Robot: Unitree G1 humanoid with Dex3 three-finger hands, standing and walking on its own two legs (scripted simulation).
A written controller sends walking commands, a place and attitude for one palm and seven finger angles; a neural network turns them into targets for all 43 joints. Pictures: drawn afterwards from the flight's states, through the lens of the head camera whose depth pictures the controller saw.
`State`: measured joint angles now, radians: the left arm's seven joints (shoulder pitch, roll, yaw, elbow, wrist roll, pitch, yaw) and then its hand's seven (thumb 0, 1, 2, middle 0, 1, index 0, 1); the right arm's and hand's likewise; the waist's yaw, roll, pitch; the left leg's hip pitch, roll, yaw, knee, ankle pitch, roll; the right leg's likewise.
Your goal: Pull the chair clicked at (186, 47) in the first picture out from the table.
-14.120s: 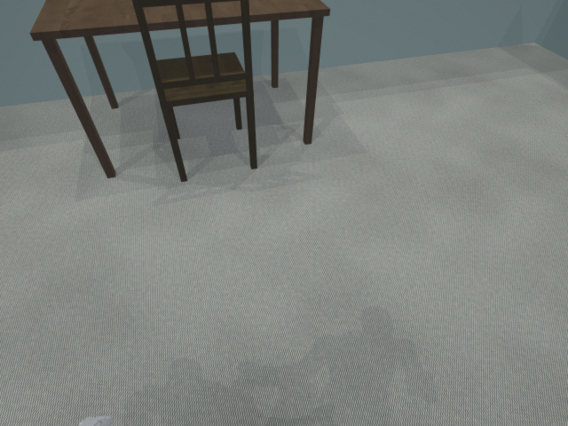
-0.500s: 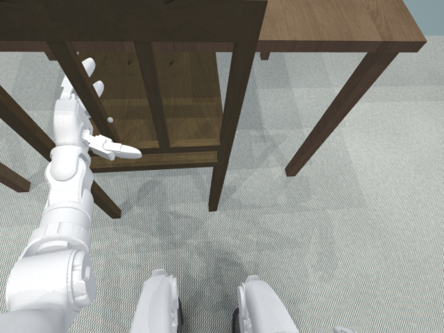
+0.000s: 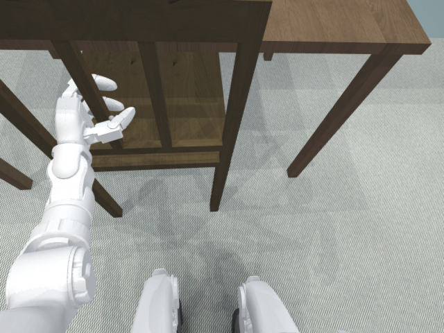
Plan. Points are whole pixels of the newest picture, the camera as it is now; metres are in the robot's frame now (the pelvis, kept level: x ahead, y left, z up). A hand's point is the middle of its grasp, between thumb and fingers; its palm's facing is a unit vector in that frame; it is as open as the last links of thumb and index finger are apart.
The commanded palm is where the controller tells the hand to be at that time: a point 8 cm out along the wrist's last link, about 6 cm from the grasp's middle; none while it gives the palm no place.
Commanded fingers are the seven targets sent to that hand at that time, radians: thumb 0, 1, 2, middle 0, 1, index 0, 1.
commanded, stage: hook a spindle and tug to test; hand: left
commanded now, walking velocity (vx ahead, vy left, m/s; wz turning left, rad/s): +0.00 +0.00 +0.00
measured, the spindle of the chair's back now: (97, 104) +0.50 +0.20 +0.05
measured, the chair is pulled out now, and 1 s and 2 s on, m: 0.00 0.05 0.18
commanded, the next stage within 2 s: step backward, pulling the chair out in 0.74 s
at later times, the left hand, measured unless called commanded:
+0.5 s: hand (113, 123) +0.47 +0.18 +0.04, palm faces +0.05 -1.00 -0.01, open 5.0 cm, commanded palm +0.43 +0.22 +0.03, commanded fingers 0.00 0.90 0.90 -0.50 -1.45 -0.50 -1.45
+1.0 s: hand (109, 142) +0.43 +0.18 +0.04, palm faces +0.15 -0.98 -0.12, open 5.2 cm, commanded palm +0.40 +0.22 +0.04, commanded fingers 0.00 0.90 0.90 -0.50 -1.45 -0.50 -1.45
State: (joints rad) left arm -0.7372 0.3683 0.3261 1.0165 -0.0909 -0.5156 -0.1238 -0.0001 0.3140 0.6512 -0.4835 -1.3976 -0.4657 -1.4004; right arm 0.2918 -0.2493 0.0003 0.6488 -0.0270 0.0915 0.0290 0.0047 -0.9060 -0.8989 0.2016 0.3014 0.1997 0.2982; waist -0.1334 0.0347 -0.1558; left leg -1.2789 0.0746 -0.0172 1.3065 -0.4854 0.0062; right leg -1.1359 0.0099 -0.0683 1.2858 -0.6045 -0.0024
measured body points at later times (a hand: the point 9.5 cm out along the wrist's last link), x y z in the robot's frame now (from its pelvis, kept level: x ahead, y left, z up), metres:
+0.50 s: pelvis +0.01 +0.01 +0.01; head +0.15 +0.02 +0.44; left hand +0.46 +0.23 +0.04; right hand +0.07 -0.26 -0.11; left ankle +0.06 +0.12 -0.61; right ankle +0.00 -0.12 -0.61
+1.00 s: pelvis +0.02 +0.00 +0.06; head +0.13 +0.01 +0.50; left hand +0.41 +0.23 +0.05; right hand +0.11 -0.24 -0.06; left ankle +0.06 +0.12 -0.61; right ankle +0.00 -0.12 -0.61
